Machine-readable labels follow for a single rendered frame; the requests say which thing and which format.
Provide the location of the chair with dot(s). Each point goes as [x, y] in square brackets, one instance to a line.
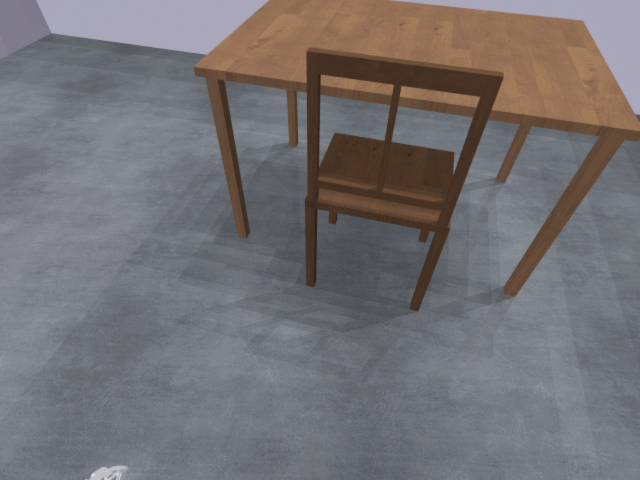
[385, 181]

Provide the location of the table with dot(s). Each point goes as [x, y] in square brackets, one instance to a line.
[555, 77]

